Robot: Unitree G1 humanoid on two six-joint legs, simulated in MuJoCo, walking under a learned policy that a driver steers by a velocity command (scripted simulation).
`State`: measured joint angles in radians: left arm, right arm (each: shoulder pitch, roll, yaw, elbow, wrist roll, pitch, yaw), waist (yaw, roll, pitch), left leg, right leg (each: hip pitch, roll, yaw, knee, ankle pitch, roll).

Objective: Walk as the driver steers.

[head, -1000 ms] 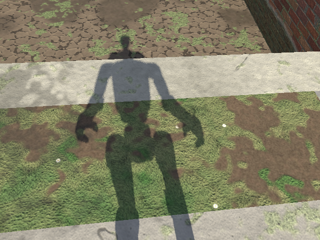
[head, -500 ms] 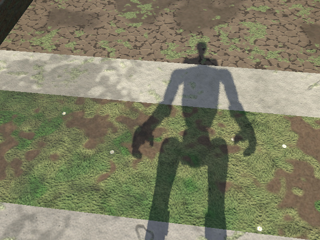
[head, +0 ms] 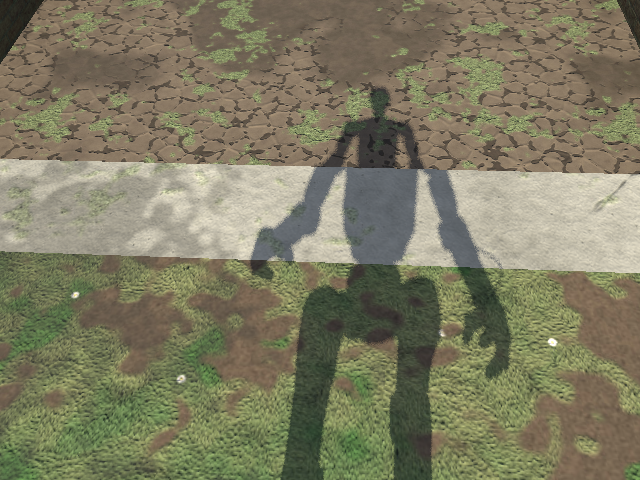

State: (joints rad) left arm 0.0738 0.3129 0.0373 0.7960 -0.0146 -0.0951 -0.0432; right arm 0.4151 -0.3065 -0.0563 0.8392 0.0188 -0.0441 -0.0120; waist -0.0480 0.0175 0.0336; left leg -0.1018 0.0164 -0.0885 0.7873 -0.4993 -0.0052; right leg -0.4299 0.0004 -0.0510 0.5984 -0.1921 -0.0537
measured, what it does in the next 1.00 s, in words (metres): walks ahead: left foot, then right foot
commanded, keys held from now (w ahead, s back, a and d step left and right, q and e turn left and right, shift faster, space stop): w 1.00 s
